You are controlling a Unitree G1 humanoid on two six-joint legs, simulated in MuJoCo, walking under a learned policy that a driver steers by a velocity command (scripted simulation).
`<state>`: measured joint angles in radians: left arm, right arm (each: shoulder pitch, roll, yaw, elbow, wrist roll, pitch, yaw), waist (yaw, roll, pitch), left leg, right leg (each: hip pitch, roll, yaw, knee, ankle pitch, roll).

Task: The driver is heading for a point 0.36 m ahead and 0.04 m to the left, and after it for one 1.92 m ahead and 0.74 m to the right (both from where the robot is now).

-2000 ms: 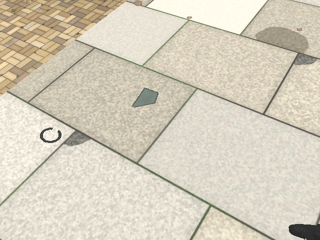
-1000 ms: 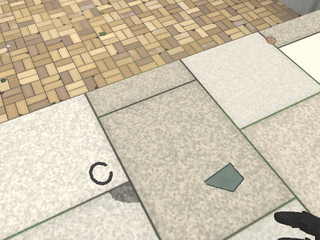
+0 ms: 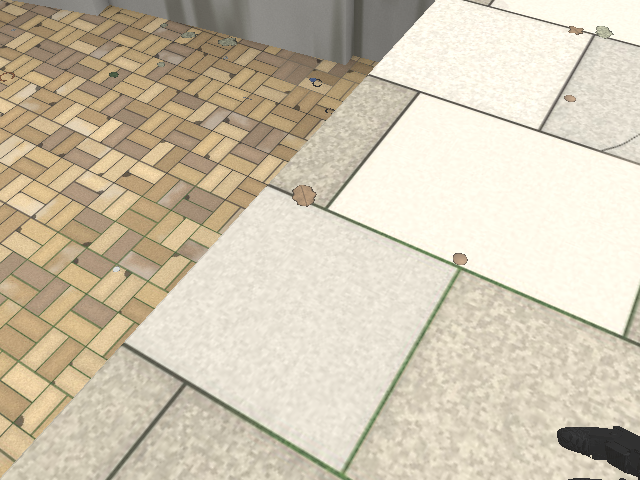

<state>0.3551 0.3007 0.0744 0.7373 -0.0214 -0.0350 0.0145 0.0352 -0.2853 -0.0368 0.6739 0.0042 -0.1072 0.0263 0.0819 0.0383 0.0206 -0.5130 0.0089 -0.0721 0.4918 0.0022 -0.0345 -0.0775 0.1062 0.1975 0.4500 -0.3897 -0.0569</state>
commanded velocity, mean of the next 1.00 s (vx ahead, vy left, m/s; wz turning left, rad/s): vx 0.22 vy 0.00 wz -0.43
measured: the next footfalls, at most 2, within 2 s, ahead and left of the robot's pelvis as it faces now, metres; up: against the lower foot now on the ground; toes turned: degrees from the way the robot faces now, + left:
left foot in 0.02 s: +0.19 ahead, +0.13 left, +0.00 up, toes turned -4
right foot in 0.50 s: +0.39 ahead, -0.12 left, +0.00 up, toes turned -9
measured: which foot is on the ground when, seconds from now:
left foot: up 0.00-0.00, down 0.02-0.50, up 0.52-0.92, down 0.94-1.00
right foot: down 0.00-0.04, up 0.06-0.48, down 0.50-0.94, up 0.96-1.00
